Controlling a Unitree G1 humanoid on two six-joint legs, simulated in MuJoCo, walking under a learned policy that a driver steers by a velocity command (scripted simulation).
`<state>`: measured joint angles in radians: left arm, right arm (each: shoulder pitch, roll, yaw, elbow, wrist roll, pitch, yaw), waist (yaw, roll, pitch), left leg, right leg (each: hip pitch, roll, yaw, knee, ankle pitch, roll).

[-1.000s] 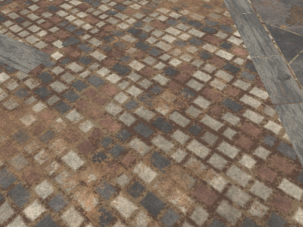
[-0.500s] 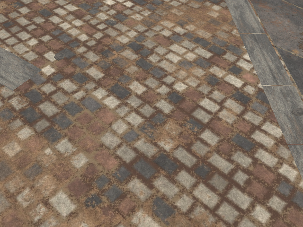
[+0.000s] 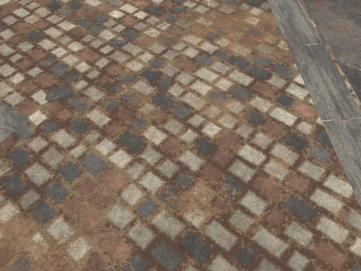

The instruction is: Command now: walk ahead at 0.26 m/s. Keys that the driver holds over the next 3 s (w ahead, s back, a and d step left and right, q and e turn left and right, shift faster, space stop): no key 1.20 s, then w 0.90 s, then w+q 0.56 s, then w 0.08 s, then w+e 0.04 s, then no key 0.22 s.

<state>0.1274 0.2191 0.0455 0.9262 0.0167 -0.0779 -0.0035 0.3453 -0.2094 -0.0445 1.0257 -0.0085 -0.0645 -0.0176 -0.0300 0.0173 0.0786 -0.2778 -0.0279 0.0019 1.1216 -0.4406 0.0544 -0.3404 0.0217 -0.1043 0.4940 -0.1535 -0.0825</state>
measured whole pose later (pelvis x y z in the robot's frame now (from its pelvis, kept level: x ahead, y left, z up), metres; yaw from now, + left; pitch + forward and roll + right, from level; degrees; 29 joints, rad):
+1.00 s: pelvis +0.10 +0.03 +0.01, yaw -1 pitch -2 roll +0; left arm 0.31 0.13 -0.01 1.16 0.01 -0.01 0.05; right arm 0.28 -0.13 0.01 1.17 -0.01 -0.01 -0.04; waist 0.00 0.00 0.03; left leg -0.15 -0.03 0.04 0.37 -0.18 0.04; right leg -0.09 0.01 -0.07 0.36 -0.25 -0.03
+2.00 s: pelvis +0.39 +0.07 -0.01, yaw +0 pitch +1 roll +0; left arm -0.01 0.17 0.04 0.91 0.02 -0.05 -0.03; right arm 0.52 -0.14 -0.02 1.12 -0.02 -0.11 -0.02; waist -0.05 0.00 0.07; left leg 0.17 -0.04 0.07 0.21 -0.40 0.05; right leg -0.55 -0.01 -0.12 0.58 -0.10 -0.11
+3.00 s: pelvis +0.93 +0.14 +0.01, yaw +19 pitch +0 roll +1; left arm 0.12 0.21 0.03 0.88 0.02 -0.04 -0.01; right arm 0.36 -0.19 -0.04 1.00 -0.01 -0.07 -0.01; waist -0.04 -0.05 0.07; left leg 0.02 -0.13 0.01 0.25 -0.27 0.12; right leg -0.59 -0.07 -0.05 0.69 -0.04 -0.02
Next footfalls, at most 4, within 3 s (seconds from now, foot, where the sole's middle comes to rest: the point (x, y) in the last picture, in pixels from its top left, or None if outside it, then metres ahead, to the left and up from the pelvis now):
0.34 left None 0.16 0.12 -0.77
1.56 left None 0.24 0.16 -0.77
2.04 right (195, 233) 0.59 -0.01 -0.77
2.60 left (149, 172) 0.87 0.17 -0.77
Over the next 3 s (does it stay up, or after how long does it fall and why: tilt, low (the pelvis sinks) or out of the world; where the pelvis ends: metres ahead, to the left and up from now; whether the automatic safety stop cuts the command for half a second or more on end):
stays up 0.93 0.14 0.01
